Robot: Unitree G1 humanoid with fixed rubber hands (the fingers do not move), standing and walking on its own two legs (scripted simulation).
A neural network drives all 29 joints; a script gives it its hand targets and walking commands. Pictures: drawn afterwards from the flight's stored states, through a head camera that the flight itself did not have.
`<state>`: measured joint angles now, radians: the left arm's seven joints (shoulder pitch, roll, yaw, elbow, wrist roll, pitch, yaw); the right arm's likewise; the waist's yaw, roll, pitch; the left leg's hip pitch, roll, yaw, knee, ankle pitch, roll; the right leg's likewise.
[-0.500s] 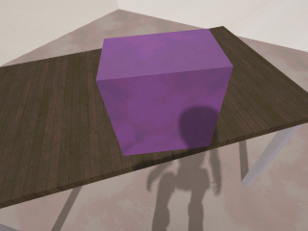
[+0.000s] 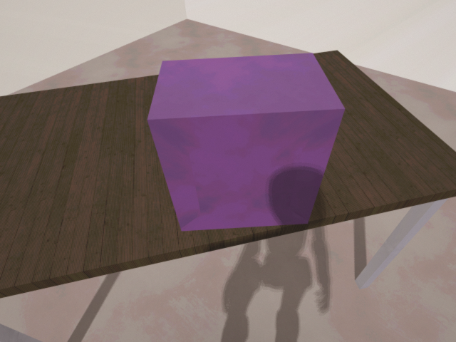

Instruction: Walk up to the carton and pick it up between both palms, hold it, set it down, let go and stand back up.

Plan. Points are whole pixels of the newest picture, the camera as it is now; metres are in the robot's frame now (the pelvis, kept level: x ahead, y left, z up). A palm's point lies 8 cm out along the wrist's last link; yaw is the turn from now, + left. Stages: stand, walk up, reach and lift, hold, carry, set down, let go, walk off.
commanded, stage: stand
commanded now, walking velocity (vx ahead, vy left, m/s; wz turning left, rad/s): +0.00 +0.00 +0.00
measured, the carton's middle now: (241, 149) +0.45 -0.01 +0.10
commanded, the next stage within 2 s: reach and lift in 0.20 s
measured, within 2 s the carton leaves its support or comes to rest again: neither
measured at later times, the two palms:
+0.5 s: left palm (132, 324) +0.20 +0.22 -0.12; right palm (343, 337) +0.17 -0.19 -0.14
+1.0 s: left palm (115, 337) +0.17 +0.22 -0.06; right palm out of the picture +0.14 -0.20 -0.08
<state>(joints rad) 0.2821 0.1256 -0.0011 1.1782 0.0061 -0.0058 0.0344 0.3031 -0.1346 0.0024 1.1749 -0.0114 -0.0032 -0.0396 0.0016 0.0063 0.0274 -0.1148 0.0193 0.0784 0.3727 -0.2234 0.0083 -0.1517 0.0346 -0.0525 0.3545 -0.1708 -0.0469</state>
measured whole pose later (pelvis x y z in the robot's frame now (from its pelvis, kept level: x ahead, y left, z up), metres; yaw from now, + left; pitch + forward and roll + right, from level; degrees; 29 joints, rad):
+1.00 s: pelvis -0.02 -0.01 +0.00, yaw +1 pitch +3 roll +1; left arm 0.06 0.27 0.00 0.34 -0.08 0.58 -0.03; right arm 0.17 -0.13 0.04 0.40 0.14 0.42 -0.06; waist 0.01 -0.03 -0.01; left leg -0.22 0.01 0.05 0.30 -0.13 -0.01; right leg -0.26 0.03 -0.07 0.31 -0.10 -0.07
